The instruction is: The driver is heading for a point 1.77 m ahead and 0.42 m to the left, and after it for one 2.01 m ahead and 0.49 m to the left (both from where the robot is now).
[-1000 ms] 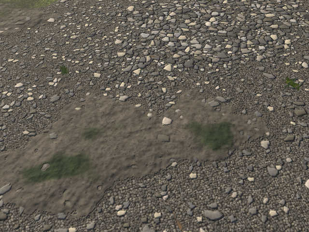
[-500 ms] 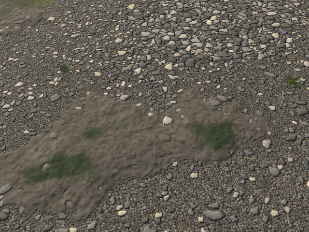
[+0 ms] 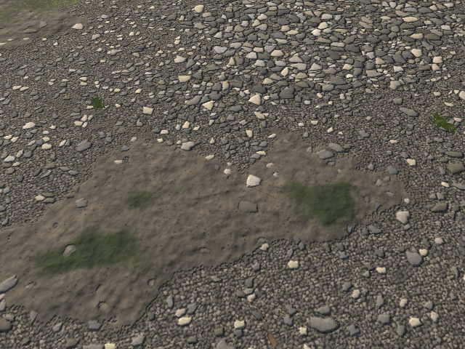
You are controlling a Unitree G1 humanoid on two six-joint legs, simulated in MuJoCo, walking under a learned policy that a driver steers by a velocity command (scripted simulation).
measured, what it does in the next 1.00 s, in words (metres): walks ahead: left foot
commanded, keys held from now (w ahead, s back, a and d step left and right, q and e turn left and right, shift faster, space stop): no key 0.12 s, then w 0.88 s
